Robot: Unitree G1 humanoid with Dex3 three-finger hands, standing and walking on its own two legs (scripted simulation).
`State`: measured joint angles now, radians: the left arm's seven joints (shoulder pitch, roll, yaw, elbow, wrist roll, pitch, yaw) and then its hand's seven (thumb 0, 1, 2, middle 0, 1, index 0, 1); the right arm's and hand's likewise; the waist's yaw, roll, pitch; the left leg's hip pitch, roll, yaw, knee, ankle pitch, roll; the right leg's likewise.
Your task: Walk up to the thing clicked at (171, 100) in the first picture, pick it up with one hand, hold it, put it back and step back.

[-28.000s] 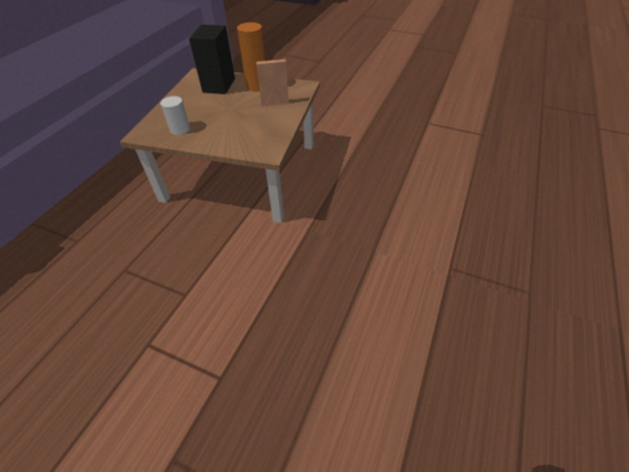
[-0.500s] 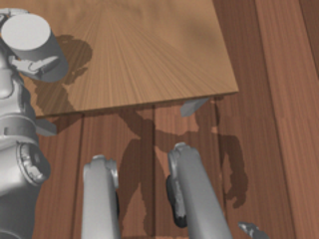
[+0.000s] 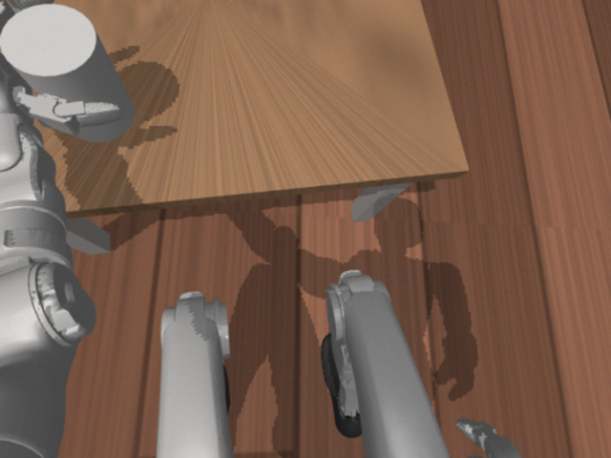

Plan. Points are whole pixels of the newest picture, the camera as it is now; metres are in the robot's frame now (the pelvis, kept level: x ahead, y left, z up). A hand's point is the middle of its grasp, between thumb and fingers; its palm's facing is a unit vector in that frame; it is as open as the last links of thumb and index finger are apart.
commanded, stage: open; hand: left
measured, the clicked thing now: (78, 81) +0.56 +0.23 +0.00
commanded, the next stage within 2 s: withdraw in 0.12 s
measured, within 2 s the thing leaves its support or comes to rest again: neither
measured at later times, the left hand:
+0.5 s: hand (7, 36) +0.56 +0.26 +0.06, palm faces +0.28 -0.96 -0.04, open 17.4 cm
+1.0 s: hand out of the picture +0.53 +0.33 +0.17, palm faces +0.35 -0.88 -0.32, open 17.4 cm
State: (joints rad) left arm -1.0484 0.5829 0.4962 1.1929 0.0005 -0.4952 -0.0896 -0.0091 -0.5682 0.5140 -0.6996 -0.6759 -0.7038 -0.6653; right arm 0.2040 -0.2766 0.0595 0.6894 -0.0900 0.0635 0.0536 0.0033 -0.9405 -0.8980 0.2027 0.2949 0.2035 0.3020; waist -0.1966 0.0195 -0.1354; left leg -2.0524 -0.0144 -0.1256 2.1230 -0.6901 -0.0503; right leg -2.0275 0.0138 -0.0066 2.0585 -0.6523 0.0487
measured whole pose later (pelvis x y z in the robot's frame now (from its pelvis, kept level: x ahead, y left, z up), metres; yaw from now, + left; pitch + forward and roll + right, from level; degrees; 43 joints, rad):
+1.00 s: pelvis +0.03 +0.00 +0.17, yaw +0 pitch +30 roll -5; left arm -0.90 0.74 0.48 1.20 0.14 -0.10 0.01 -0.01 -0.53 0.06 -0.07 -0.06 -0.07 -0.06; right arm 0.26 -0.26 0.05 0.64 0.00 0.12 0.00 0.00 -0.91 -0.90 0.20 0.30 0.20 0.30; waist -0.18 0.02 -0.14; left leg -1.46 0.04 -0.10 1.54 -0.59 -0.03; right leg -1.43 0.02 -0.02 1.45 -0.54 0.03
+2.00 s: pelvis +0.08 -0.01 +0.31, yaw +5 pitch +6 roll -1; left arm 0.42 0.21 -0.01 0.12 -0.03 0.17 0.14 -0.01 -0.53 0.06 -0.06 -0.05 -0.06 -0.05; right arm 0.21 -0.20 0.03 0.51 0.02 -0.04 -0.15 0.01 -0.90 -0.90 0.20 0.30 0.21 0.30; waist 0.00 0.02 -0.09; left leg -0.57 0.03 -0.07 0.90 -0.44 -0.05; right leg -0.55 0.00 -0.02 0.87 -0.43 0.01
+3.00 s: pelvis +0.07 +0.00 +0.30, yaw +4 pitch +7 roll -2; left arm 0.48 0.21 0.00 -0.02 -0.01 0.22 0.13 -0.01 -0.57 0.04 -0.06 -0.05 -0.06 -0.04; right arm 0.28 -0.20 0.02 0.50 0.01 -0.12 -0.15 0.02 -0.90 -0.90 0.20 0.30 0.21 0.30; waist -0.02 0.03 -0.11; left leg -0.64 0.04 -0.07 0.99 -0.47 -0.04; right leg -0.62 0.00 -0.01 0.94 -0.44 0.02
